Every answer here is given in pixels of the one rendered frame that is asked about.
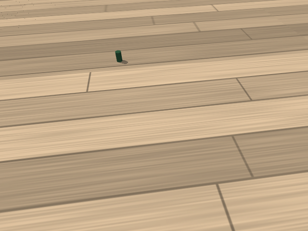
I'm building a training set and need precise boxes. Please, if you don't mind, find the can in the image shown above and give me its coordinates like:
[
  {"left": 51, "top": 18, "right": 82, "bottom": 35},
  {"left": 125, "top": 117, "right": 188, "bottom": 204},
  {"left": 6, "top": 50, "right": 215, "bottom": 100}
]
[{"left": 115, "top": 50, "right": 122, "bottom": 62}]

